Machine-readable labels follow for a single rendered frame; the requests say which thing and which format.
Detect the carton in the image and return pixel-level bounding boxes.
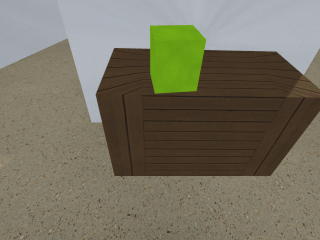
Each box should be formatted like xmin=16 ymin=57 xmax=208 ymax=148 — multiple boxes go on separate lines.
xmin=150 ymin=25 xmax=206 ymax=94

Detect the pedestal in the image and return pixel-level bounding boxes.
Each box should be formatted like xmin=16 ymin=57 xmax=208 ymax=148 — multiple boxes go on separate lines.
xmin=95 ymin=48 xmax=320 ymax=176

